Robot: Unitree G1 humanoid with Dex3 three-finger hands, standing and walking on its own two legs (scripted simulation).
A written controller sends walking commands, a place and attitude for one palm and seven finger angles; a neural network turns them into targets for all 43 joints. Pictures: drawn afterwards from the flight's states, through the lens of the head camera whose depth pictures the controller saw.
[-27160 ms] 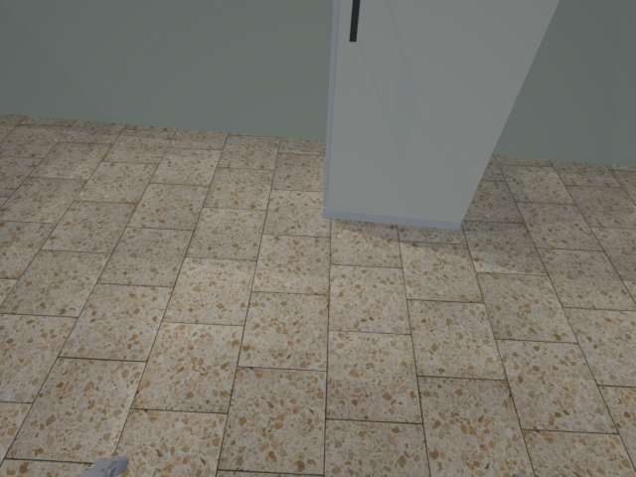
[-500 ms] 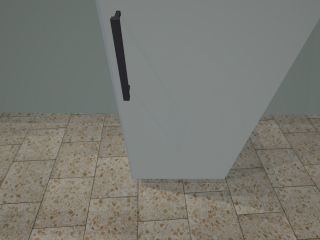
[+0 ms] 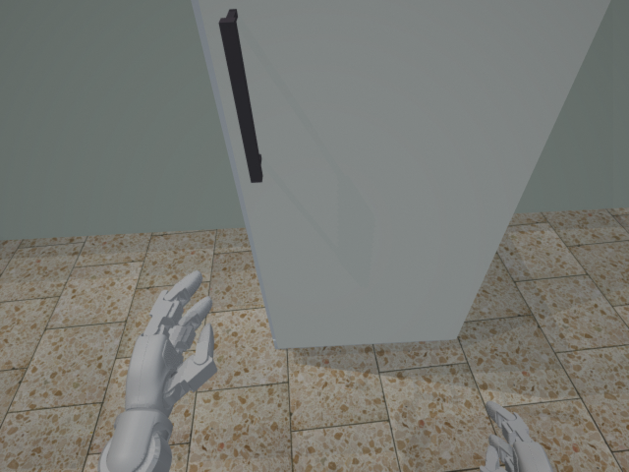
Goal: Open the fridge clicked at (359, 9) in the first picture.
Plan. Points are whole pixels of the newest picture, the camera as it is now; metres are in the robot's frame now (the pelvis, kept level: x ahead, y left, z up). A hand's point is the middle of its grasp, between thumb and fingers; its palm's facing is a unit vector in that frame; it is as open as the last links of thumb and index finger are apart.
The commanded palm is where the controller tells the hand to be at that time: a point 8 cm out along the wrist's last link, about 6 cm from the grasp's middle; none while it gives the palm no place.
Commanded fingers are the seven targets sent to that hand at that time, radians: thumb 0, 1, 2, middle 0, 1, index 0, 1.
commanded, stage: raise the hand to about handle height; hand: left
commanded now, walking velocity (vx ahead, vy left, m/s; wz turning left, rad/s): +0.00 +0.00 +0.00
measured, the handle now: (245, 105) +0.60 +0.12 +0.20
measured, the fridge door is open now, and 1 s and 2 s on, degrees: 0 0 0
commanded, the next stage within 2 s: move the hooked fingers beside the handle in 1.82 s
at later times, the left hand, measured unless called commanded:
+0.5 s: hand (169, 383) +0.21 +0.17 +0.07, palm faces -0.12 -0.99 -0.02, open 10.8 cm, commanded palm +0.18 +0.25 +0.09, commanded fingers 0.00 -0.03 0.50 -0.27 -0.90 -0.27 -0.90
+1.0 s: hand (35, 305) +0.25 +0.28 +0.18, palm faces +0.13 -0.99 -0.04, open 13.5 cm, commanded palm +0.21 +0.32 +0.18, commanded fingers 0.00 -0.50 0.30 -0.30 -1.20 -0.30 -1.20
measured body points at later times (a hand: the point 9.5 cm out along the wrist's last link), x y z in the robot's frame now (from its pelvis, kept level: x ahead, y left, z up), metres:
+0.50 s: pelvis -0.03 +0.01 -0.01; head -0.04 +0.01 +0.44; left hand +0.21 +0.22 +0.07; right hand +0.14 -0.19 -0.09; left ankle +0.06 +0.10 -0.71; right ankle -0.03 -0.07 -0.71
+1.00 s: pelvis -0.01 +0.03 +0.02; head -0.03 +0.03 +0.47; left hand +0.23 +0.33 +0.18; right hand +0.21 -0.18 -0.03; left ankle +0.06 +0.10 -0.71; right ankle -0.03 -0.07 -0.71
